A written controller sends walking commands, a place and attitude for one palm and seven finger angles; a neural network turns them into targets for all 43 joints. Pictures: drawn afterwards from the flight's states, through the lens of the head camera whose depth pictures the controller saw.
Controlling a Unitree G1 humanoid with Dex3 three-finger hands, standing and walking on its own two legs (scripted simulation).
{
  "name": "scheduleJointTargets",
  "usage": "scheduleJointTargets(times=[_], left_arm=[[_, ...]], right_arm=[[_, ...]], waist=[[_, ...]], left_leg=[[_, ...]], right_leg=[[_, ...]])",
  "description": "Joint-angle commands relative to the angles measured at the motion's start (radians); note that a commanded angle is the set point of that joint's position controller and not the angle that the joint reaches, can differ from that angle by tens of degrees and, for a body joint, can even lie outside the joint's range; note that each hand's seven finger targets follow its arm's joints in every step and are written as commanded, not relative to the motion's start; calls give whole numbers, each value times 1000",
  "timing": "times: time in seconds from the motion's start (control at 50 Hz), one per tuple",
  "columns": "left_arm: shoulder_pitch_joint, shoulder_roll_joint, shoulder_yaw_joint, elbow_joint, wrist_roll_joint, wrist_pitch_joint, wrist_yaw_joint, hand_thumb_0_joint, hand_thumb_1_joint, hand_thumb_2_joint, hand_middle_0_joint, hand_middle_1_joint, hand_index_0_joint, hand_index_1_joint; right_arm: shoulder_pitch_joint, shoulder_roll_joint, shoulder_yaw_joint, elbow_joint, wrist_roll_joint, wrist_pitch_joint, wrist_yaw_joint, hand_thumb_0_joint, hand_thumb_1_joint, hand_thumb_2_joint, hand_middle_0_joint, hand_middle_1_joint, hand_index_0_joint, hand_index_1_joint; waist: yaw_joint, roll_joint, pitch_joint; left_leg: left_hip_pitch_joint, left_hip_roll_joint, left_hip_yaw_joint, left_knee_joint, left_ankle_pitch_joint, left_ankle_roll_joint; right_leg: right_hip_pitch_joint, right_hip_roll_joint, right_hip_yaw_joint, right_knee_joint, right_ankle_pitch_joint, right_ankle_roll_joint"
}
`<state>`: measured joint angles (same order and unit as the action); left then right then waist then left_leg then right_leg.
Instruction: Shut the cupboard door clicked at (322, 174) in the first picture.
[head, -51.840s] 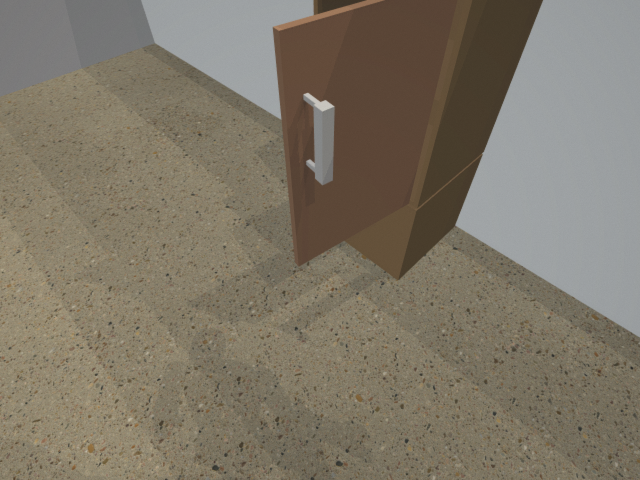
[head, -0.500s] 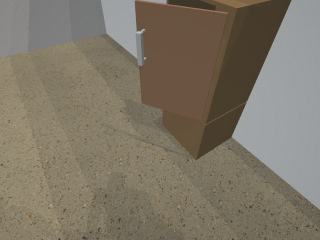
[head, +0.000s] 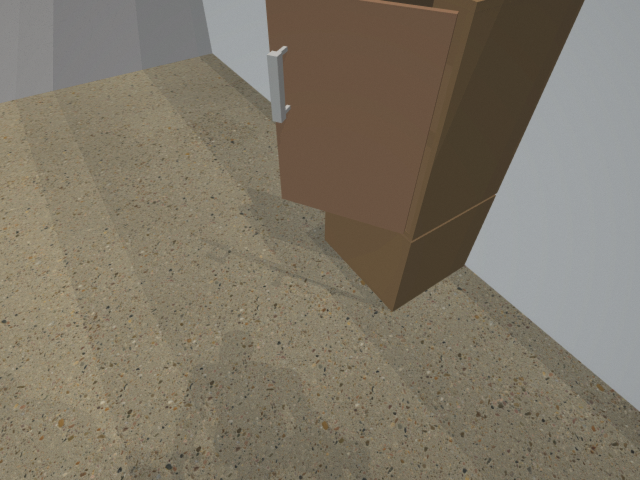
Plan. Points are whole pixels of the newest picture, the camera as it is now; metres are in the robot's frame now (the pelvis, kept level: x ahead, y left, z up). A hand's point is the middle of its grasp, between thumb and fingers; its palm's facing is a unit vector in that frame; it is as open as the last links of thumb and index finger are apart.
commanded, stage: look to check the result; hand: left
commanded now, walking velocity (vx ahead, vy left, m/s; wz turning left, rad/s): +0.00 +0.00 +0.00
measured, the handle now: (281, 84) +0.94 +0.15 +0.05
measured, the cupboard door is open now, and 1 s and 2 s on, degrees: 33 33 33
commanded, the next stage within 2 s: walk to a spot facing it in 0.28 s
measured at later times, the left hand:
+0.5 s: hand out of the picture +0.06 +0.21 -0.17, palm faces +0.01 -0.96 -0.29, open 7.4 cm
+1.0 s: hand out of the picture +0.00 +0.24 -0.18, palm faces +0.30 -0.92 -0.25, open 7.4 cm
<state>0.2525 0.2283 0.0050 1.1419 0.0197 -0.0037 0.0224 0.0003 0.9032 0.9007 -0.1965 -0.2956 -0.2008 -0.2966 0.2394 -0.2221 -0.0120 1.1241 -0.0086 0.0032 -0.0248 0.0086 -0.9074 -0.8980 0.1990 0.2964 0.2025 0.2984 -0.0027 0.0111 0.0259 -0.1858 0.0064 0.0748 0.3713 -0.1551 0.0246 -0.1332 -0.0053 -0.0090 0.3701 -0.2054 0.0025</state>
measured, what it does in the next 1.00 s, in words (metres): lifts its right foot, turning left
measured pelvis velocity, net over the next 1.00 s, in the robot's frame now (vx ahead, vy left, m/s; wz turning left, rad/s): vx -0.01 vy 0.02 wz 0.30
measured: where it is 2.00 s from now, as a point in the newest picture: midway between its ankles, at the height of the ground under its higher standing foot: outside the picture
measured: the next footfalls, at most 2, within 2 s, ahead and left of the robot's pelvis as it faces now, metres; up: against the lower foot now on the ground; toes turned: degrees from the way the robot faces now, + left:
right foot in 1.26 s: +0.08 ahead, -0.12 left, +0.00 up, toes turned +28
left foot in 1.78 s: +0.02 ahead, +0.16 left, +0.00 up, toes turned +56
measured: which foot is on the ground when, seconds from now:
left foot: down 0.00-1.00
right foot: down 0.00-0.80, up 0.82-1.00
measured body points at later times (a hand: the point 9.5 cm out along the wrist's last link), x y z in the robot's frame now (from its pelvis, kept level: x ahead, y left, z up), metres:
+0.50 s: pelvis +0.01 -0.01 +0.00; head +0.02 -0.01 +0.45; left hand +0.06 +0.26 -0.15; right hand +0.06 -0.28 -0.15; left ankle +0.03 +0.10 -0.75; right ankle +0.00 -0.12 -0.75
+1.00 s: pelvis -0.01 +0.02 -0.01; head +0.04 +0.05 +0.44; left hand -0.02 +0.29 -0.16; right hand +0.09 -0.21 -0.15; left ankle +0.02 +0.11 -0.75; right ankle +0.01 -0.14 -0.67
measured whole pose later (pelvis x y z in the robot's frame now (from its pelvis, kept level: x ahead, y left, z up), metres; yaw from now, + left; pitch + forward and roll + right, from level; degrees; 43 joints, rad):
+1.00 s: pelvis -0.01 +0.02 -0.01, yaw +17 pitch +1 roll -2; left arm 0.17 0.24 0.07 0.95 0.03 0.06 0.02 0.00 0.90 0.90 -0.20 -0.30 -0.20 -0.30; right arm 0.25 -0.18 -0.04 0.98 -0.03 0.03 -0.02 0.01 -0.91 -0.90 0.20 0.30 0.20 0.30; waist -0.02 -0.01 0.09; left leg -0.33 -0.05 -0.02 0.47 -0.16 0.06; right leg -0.48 -0.05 0.00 1.08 -0.35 0.05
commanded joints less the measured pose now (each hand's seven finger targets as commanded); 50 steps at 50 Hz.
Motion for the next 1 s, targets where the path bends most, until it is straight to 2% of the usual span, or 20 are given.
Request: scheduleJointTargets(times=[0.0,0.38,0.4,0.46,0.5,0.54,0.58,0.64,0.66,0.68,0.72,0.74,0.76,0.78,0.8,0.82,0.84,0.88,0.94,0.98], left_arm=[[12,147,29,-39,-5,-16,4,0,900,900,-200,-300,-200,-300],[-53,203,35,-45,-6,-22,-1,0,900,900,-200,-300,-200,-300],[-54,204,37,-48,-6,-21,-1,0,900,900,-200,-300,-200,-300],[-13,132,29,-46,-9,1,8,0,900,900,-200,-300,-200,-300],[-2,149,40,-62,-8,8,11,0,900,900,-200,-300,-200,-300],[10,168,55,-81,-5,12,14,0,900,900,-200,-300,-200,-300],[10,189,69,-107,-3,16,17,0,900,900,-200,-300,-200,-300],[-4,194,84,-150,6,18,23,0,900,900,-200,-300,-200,-300],[-22,189,88,-163,11,17,26,0,900,900,-200,-300,-200,-300],[-42,190,91,-178,14,16,27,0,900,900,-200,-300,-200,-300],[-62,191,98,-196,9,15,23,0,900,900,-200,-300,-200,-300],[-59,174,97,-205,5,20,19,0,900,900,-200,-300,-200,-300],[-13,117,91,-224,-7,30,15,0,900,900,-200,-300,-200,-300],[-59,91,78,-257,-9,39,17,0,900,900,-200,-300,-200,-300],[-66,106,82,-267,-2,46,16,0,900,900,-200,-300,-200,-300],[-74,100,91,-260,4,53,14,0,900,900,-200,-300,-200,-300],[-90,110,94,-259,10,52,8,0,900,900,-200,-300,-200,-300],[-83,107,98,-259,10,45,0,0,900,900,-200,-300,-200,-300],[-48,94,96,-258,7,33,-4,0,900,900,-200,-300,-200,-300],[-46,87,95,-268,7,34,-2,0,900,900,-200,-300,-200,-300]], right_arm=[[4,-156,-29,-43,-2,-16,-5,0,-900,-900,200,300,200,300],[-67,-213,-28,-48,-3,-22,-3,0,-900,-900,200,300,200,300],[-68,-209,-26,-50,-3,-21,-1,0,-900,-900,200,300,200,300],[-36,-119,-8,-50,-4,-2,3,0,-900,-900,200,300,200,300],[-30,-128,-15,-66,-5,7,5,0,-900,-900,200,300,200,300],[-35,-134,-23,-87,-3,14,6,0,-900,-900,200,300,200,300],[-32,-118,-31,-107,-4,23,9,0,-900,-900,200,300,200,300],[-36,-103,-48,-145,-8,39,12,0,-900,-900,200,300,200,300],[-34,-96,-53,-151,-6,41,14,0,-900,-900,200,300,200,300],[-25,-87,-55,-159,-3,42,18,0,-900,-900,200,300,200,300],[19,-76,-53,-161,-2,37,27,0,-900,-900,200,300,200,300],[67,-93,-56,-155,-5,30,30,0,-900,-900,200,300,200,300],[110,-163,-66,-156,-18,19,25,0,-900,-900,200,300,200,300],[153,-223,-84,-148,-25,24,10,0,-900,-900,200,300,200,300],[156,-235,-88,-144,-29,30,7,0,-900,-900,200,300,200,300],[111,-209,-85,-162,-28,29,6,0,-900,-900,200,300,200,300],[69,-193,-78,-183,-27,25,1,0,-900,-900,200,300,200,300],[38,-177,-74,-194,-25,18,-4,0,-900,-900,200,300,200,300],[52,-175,-79,-198,-18,10,-8,0,-900,-900,200,300,200,300],[53,-174,-84,-201,-18,13,-5,0,-900,-900,200,300,200,300]], waist=[[-7,-13,26],[-6,-4,-8],[-4,6,-9],[-1,-3,4],[6,-7,0],[11,-39,-15],[13,-106,-14],[16,-201,7],[7,-194,24],[-4,-181,40],[-27,-147,20],[-46,-41,-5],[-48,253,-22],[-72,342,-18],[-68,222,-31],[-47,188,-13],[-34,164,16],[-19,93,35],[-16,49,-75],[-22,80,-98]], left_leg=[[37,116,-121,-84,-13,4],[74,124,-125,-89,68,-1],[62,120,-130,-84,85,-2],[17,112,-131,-42,126,-13],[-26,102,-137,-1,147,-13],[-67,80,-131,61,155,-17],[-120,40,-97,168,89,-31],[-211,15,-59,460,-286,-45],[-232,38,-67,500,-344,-45],[-222,56,-69,484,-361,-48],[-148,66,-52,273,-219,-51],[-31,73,-80,145,38,-39],[27,225,-371,8,342,35],[46,361,-568,-75,495,140],[-13,369,-524,-98,209,170],[-77,311,-506,-147,-65,124],[-109,279,-514,-151,-171,99],[-102,238,-470,-156,-159,70],[26,201,-426,-113,-31,88],[47,194,-429,-109,-42,100]], right_leg=[[-74,-92,92,-97,13,-43],[-26,-103,96,-114,89,-44],[-15,-107,84,-103,98,-41],[-16,-120,47,-45,114,-23],[-2,-133,36,-8,135,-25],[14,-161,37,13,172,-45],[20,-234,73,-4,175,-91],[3,-356,100,-29,309,-191],[-5,-384,88,-18,351,-208],[-25,-388,57,4,377,-203],[-23,-343,-33,131,404,-137],[-99,-288,-94,252,291,-70],[-245,-141,-159,459,-63,19],[-358,-48,-86,642,-454,49],[-323,-70,6,731,-407,24],[-352,-80,23,757,-320,18],[-380,-82,37,771,-256,25],[-414,-80,53,769,-153,41],[-421,-61,47,716,-121,56],[-411,-51,41,663,-138,61]])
